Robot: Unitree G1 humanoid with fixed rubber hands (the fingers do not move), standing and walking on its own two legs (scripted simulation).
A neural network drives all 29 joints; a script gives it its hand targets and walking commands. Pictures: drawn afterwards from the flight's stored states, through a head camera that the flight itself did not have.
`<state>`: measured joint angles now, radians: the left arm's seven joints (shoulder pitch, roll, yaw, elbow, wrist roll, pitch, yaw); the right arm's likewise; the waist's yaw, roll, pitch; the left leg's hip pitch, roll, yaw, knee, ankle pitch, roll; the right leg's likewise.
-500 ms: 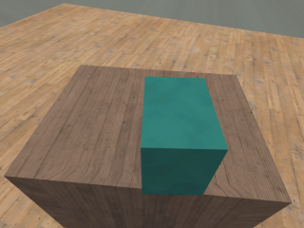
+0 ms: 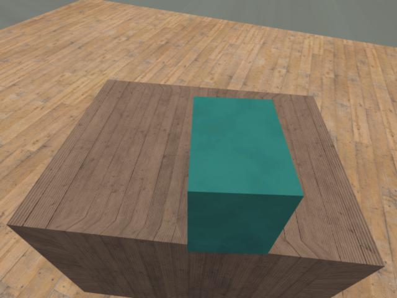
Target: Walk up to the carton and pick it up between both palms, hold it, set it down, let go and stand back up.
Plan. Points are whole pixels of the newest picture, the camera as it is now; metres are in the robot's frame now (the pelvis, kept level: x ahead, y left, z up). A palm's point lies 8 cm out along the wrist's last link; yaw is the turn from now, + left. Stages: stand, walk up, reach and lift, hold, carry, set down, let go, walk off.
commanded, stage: walk up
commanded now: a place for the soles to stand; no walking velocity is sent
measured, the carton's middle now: (230, 174) +0.42 -0.06 +0.01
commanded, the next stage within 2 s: reach and lift in 1.24 s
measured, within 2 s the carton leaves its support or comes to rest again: neither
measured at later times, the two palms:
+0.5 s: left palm out of the picture -0.05 +0.26 -0.14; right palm out of the picture +0.00 -0.20 -0.13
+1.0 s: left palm out of the picture -0.04 +0.26 -0.14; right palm out of the picture +0.00 -0.18 -0.14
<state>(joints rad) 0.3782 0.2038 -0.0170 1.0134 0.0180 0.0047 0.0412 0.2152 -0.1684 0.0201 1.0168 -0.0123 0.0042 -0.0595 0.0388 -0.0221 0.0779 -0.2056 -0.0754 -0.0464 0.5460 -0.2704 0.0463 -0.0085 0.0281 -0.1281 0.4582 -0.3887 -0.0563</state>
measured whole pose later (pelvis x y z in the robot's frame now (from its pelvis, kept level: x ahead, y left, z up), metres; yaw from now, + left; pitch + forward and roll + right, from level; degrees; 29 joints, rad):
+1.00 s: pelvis +0.00 +0.04 +0.00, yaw +1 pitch -3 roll +0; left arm 0.36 0.19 -0.02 1.10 0.01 0.00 0.05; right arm 0.33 -0.14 0.01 1.08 -0.02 -0.02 -0.06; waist 0.02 -0.03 0.03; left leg -0.19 -0.14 -0.04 0.45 -0.22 0.10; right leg -0.01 -0.04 -0.12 0.42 -0.37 0.00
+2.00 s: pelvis -0.10 -0.04 -0.02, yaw -5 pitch -8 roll +2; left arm 0.00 0.30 0.12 0.40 0.09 0.62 -0.05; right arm 0.02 0.00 0.09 0.56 0.11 0.22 -0.10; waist 0.00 -0.15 0.10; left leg -0.30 0.01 0.03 0.62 -0.18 -0.02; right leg -0.21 0.04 -0.13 0.72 -0.38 -0.12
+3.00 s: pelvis -0.01 -0.02 +0.01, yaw -8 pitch +1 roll +1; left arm 0.35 0.10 0.03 0.37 0.09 -0.20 0.06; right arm 0.16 -0.19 0.14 0.85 0.20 -0.51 0.07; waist 0.07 -0.07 -0.01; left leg -0.21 0.00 0.06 0.38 -0.18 0.01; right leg -0.10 0.04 -0.06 0.38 -0.29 -0.07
